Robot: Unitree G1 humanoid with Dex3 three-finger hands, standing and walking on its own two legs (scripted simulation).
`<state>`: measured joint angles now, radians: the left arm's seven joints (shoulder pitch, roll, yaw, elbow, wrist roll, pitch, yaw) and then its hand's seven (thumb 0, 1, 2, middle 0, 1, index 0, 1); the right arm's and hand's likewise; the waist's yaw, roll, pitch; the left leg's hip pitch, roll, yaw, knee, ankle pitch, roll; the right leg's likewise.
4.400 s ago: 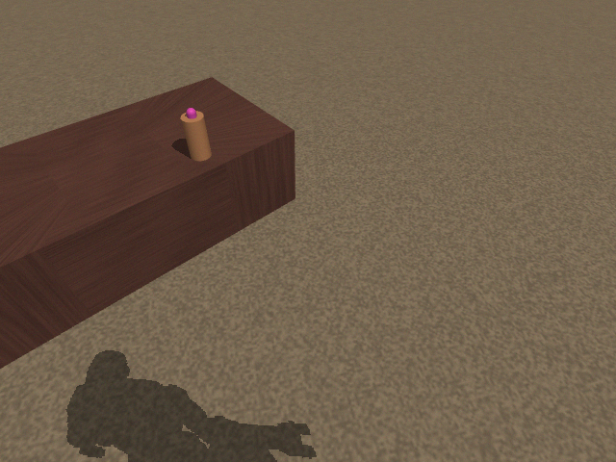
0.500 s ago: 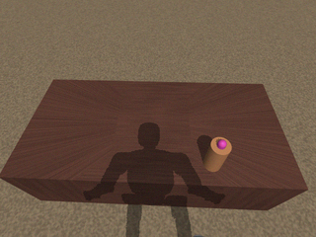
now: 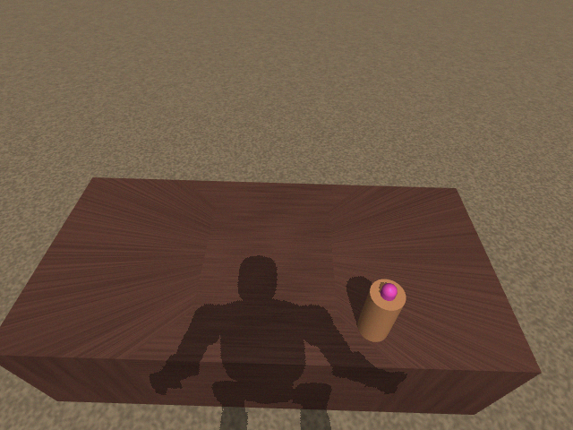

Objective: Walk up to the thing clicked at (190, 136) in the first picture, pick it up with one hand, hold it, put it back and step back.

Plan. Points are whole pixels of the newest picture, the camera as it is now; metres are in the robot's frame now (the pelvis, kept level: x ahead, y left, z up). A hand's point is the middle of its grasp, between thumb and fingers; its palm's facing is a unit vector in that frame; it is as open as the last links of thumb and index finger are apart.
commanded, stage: walk up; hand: right
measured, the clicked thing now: (381, 308) +0.46 -0.22 -0.28
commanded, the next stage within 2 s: stand in 0.60 s
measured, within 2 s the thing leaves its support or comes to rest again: neither
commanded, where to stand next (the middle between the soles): +0.06 +0.01 m, yaw -2 degrees
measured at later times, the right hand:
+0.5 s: hand out of the picture +0.07 -0.25 -0.15, palm faces +0.01 +0.94 -0.33, open 7.4 cm
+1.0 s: hand out of the picture +0.08 -0.26 -0.15, palm faces +0.00 +0.94 -0.33, open 7.4 cm
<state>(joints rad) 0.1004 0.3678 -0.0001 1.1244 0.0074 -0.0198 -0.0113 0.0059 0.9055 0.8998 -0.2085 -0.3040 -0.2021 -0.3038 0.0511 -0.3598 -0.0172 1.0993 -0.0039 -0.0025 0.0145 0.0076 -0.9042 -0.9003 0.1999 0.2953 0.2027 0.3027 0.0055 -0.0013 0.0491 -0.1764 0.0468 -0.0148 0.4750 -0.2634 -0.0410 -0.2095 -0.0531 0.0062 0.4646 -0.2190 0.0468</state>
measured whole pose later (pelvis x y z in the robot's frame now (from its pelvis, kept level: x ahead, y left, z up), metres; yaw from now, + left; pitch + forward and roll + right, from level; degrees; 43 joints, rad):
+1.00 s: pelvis +0.00 -0.01 +0.01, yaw +0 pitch -3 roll +0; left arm 0.09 0.36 0.01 1.15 0.02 -0.01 -0.01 0.01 0.91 0.90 -0.21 -0.30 -0.20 -0.30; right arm 0.08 -0.35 -0.02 1.13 -0.01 0.01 0.02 0.01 -0.91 -0.90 0.20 0.30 0.20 0.30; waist -0.01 0.00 0.06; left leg -0.11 0.06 -0.01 0.34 -0.19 -0.05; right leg -0.15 -0.05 0.00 0.35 -0.15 0.04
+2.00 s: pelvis +0.01 -0.01 +0.01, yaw +0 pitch -2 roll +0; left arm 0.10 0.36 0.01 1.13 0.02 -0.01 -0.01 0.01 0.91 0.90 -0.21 -0.30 -0.20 -0.30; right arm 0.10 -0.35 -0.01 1.11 -0.01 0.00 0.01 0.01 -0.91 -0.90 0.20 0.30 0.20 0.30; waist 0.00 0.00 0.05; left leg -0.10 0.06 -0.02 0.34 -0.21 -0.06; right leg -0.14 -0.04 -0.01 0.35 -0.18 0.04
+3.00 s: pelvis +0.00 -0.01 +0.01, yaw +1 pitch -2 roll +0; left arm 0.13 0.36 0.01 1.13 0.02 -0.01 -0.02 0.01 0.90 0.90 -0.21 -0.30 -0.20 -0.30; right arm 0.14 -0.35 -0.01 1.11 -0.01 0.01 0.02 0.01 -0.90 -0.90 0.20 0.29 0.20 0.30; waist 0.00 0.00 0.05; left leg -0.11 0.06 -0.03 0.35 -0.20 -0.06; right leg -0.15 -0.04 -0.01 0.36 -0.17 0.03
